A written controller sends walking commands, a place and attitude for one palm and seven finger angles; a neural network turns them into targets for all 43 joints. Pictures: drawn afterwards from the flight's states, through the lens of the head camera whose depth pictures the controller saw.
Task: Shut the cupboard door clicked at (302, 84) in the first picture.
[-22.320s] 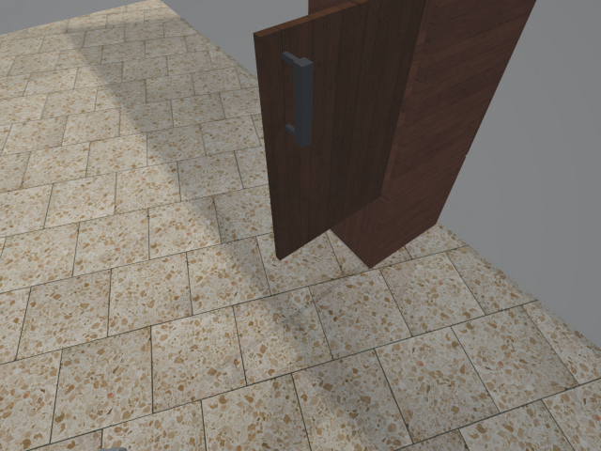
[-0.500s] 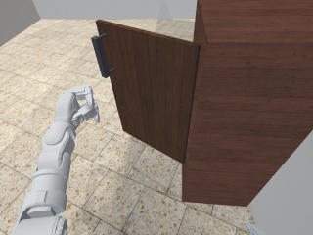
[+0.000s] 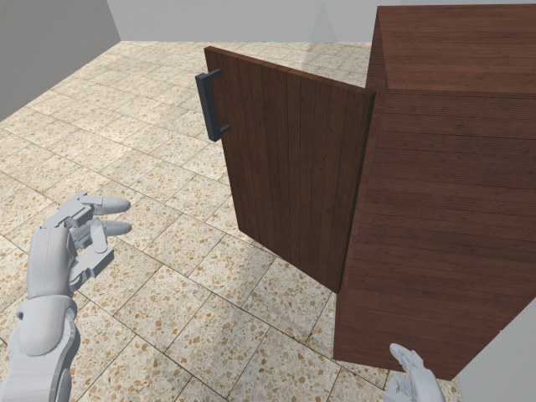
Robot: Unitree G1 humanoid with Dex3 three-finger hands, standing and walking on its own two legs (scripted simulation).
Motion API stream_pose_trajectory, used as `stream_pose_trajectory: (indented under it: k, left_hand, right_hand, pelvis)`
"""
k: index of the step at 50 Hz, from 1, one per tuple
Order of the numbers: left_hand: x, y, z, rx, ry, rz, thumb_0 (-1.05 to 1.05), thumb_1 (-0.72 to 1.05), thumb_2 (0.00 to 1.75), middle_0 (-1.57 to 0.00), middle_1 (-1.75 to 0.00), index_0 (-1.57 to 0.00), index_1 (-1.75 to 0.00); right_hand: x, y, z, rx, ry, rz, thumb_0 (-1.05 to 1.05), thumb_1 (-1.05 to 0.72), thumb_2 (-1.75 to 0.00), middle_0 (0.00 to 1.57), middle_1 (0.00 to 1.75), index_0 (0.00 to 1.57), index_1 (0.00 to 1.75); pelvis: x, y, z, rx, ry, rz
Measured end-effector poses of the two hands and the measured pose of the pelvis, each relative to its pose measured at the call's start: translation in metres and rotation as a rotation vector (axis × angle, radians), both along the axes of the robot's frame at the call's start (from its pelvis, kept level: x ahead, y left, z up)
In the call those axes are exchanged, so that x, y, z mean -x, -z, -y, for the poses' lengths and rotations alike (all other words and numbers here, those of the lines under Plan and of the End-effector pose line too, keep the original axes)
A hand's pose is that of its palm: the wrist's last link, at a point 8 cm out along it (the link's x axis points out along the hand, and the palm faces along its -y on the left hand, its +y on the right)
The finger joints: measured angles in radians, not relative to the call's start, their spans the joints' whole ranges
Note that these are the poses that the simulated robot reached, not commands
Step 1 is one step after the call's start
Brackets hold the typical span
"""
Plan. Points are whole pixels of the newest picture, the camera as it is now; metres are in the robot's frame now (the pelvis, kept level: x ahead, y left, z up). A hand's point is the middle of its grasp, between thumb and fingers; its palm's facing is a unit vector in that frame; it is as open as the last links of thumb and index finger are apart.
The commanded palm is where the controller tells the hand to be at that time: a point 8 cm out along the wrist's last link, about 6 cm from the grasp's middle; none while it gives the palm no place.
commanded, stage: draw the hand back to the body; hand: left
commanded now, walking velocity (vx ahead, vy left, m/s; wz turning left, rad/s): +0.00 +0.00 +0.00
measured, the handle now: (215, 105) +0.68 +0.20 +0.13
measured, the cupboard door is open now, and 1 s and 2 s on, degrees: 61 61 61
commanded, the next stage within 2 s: step back with the hand held close in 0.60 s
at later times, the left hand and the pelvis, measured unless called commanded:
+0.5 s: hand (57, 292) +0.19 +0.27 +0.15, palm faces +0.49 -0.78 -0.38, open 7.3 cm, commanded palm +0.14 +0.30 +0.17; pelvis +0.00 +0.00 +0.00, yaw +0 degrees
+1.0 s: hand (49, 300) +0.18 +0.28 +0.14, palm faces +0.40 -0.78 -0.48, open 7.4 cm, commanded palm +0.12 +0.32 +0.17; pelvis -0.01 +0.02 -0.01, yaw +1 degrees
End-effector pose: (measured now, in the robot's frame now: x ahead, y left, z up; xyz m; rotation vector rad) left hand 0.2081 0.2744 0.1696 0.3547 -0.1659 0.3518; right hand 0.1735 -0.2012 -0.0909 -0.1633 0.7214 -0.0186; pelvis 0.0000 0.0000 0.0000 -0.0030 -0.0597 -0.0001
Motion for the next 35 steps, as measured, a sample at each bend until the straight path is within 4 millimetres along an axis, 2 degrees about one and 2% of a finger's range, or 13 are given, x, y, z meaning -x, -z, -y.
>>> stream_pose_trajectory:
  k: [8,14,17,25,35]
  left_hand:
    - [0.033,0.002,-0.017,-0.06,-0.07,-0.053,0.02,0.89,0.9,-0.53,-0.64,-0.52,-0.65]
    - [0.064,-0.004,-0.029,-0.115,-0.137,-0.064,0.02,0.89,0.9,-0.37,-0.47,-0.36,-0.47]
    - [0.073,-0.007,-0.031,-0.118,-0.164,-0.043,0.02,0.89,0.9,-0.31,-0.4,-0.3,-0.4]
    - [0.066,0.0,-0.029,-0.07,-0.164,-0.02,0.02,0.89,0.9,-0.23,-0.32,-0.22,-0.32]
    - [0.061,-0.007,-0.024,-0.098,-0.121,-0.013,0.02,0.89,0.9,-0.22,-0.3,-0.21,-0.3]
  right_hand:
    - [0.009,0.005,0.012,0.015,0.044,-0.033,0.01,-0.9,-0.9,0.2,0.3,0.2,0.3]
    - [0.002,-0.001,0.019,0.039,0.051,0.01,0.01,-0.9,-0.9,0.2,0.3,0.2,0.3]
    - [-0.004,-0.005,0.018,0.05,0.034,0.035,0.01,-0.9,-0.9,0.2,0.3,0.2,0.3]
    - [-0.012,-0.012,0.009,0.043,0.011,0.077,0.01,-0.9,-0.9,0.2,0.3,0.2,0.3]
    - [-0.002,-0.009,0.005,0.027,0.023,0.064,0.01,-0.9,-0.9,0.2,0.3,0.2,0.3]
  pelvis:
    - [-0.006,0.0,0.0,0.002,0.008,-0.001]
    - [-0.007,0.001,-0.001,0.004,0.006,0.0]
    - [-0.005,0.001,-0.002,0.004,-0.002,0.006]
    - [0.001,0.001,-0.001,0.0,-0.004,0.01]
    - [0.0,0.001,-0.002,0.003,0.006,0.015]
